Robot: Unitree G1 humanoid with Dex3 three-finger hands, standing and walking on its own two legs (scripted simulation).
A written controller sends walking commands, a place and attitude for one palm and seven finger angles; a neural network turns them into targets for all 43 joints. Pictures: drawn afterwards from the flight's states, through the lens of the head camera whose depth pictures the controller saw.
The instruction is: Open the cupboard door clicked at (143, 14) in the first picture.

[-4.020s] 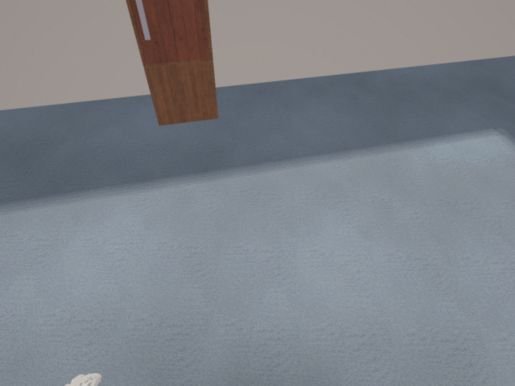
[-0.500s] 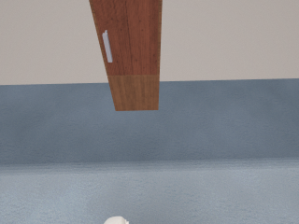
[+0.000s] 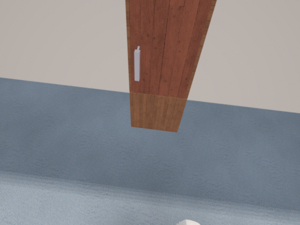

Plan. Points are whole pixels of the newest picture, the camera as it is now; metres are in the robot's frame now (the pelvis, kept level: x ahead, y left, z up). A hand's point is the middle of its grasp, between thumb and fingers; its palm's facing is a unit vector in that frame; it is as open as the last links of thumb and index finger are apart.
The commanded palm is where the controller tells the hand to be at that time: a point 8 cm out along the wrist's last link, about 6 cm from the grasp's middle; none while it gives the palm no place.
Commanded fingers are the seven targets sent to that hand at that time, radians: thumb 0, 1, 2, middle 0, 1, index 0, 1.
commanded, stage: take the last steps up to it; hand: left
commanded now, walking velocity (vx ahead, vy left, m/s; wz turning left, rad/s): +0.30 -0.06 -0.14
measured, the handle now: (137, 63) +0.89 +0.13 -0.11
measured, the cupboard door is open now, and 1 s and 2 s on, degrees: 0 0 0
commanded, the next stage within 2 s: come to a stop and stand still in 0.80 s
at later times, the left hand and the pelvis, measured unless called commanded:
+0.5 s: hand (122, 191) +0.25 +0.10 -0.16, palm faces +0.01 -0.97 -0.23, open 7.1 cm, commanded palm none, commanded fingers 0.00 0.90 0.90 -0.20 -0.30 -0.20 -0.30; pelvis +0.17 -0.07 +0.00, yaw -2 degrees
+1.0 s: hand (120, 171) +0.32 +0.13 -0.18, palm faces +0.01 -0.99 -0.16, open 7.4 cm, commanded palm none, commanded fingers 0.00 0.90 0.90 -0.20 -0.30 -0.20 -0.30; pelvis +0.32 -0.04 +0.00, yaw -4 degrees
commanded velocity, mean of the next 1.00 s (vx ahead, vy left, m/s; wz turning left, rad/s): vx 0.19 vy -0.02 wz -0.03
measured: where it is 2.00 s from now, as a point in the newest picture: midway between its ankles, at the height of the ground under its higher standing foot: (153, 217)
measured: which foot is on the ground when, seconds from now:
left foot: down 0.00-0.36, up 0.38-0.76, down 0.78-1.00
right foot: up 0.00-0.32, down 0.34-0.80, up 0.82-1.00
